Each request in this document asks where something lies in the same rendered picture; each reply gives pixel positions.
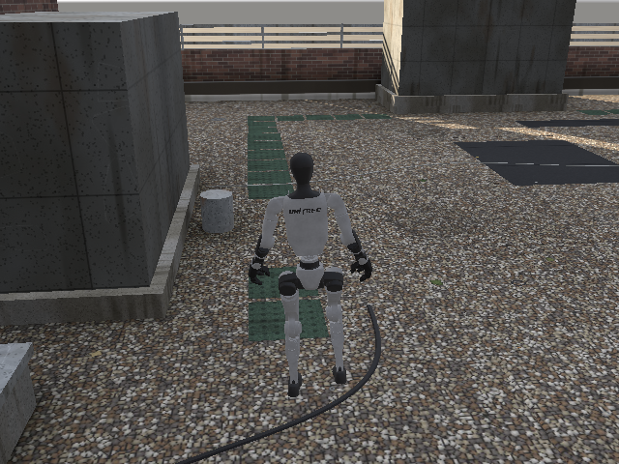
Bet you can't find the left robot hand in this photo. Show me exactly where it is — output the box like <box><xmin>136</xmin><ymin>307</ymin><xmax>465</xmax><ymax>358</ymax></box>
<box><xmin>249</xmin><ymin>264</ymin><xmax>270</xmax><ymax>285</ymax></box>

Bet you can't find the left robot thigh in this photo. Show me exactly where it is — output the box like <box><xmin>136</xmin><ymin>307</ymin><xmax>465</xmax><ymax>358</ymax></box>
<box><xmin>279</xmin><ymin>271</ymin><xmax>302</xmax><ymax>338</ymax></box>

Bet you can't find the left robot upper arm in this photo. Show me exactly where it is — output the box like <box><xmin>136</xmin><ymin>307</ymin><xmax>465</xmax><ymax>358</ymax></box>
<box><xmin>260</xmin><ymin>196</ymin><xmax>284</xmax><ymax>249</ymax></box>

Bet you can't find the robot left forearm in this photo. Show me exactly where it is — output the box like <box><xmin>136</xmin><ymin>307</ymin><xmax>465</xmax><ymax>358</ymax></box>
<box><xmin>251</xmin><ymin>234</ymin><xmax>270</xmax><ymax>270</ymax></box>

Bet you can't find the robot left foot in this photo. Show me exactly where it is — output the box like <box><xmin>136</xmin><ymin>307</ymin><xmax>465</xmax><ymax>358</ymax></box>
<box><xmin>287</xmin><ymin>372</ymin><xmax>303</xmax><ymax>397</ymax></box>

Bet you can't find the robot right forearm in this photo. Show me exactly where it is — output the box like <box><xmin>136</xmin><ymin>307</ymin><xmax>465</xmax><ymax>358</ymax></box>
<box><xmin>347</xmin><ymin>229</ymin><xmax>368</xmax><ymax>265</ymax></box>

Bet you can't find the right robot hand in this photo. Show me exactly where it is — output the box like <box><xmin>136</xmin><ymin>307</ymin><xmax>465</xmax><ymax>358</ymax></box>
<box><xmin>350</xmin><ymin>259</ymin><xmax>372</xmax><ymax>281</ymax></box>

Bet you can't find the right robot upper arm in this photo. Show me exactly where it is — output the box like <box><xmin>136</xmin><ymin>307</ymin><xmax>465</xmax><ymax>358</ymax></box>
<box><xmin>324</xmin><ymin>193</ymin><xmax>356</xmax><ymax>246</ymax></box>

